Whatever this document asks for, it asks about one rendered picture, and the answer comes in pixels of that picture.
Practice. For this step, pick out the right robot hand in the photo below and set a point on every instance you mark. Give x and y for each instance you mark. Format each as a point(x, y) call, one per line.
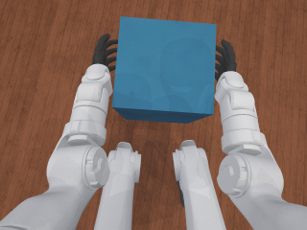
point(227, 60)

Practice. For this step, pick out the robot right upper arm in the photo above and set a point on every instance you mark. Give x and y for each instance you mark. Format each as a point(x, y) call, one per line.
point(255, 185)

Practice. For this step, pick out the carton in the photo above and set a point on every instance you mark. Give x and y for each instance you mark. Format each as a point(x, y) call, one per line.
point(165, 70)

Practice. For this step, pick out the left robot hand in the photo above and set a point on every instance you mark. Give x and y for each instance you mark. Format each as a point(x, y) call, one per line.
point(101, 53)

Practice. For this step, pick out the right robot shin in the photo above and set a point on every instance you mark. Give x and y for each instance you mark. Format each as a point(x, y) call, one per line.
point(200, 150)

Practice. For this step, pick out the right robot forearm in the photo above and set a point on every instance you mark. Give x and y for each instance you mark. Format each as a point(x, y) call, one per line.
point(241, 132)

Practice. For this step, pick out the robot left upper arm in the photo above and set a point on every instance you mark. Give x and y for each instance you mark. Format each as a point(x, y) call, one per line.
point(74, 175)

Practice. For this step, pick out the left robot forearm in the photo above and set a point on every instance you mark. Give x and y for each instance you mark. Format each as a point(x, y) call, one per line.
point(88, 118)

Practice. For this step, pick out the robot left thigh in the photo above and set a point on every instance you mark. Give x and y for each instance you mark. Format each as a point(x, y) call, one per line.
point(115, 208)

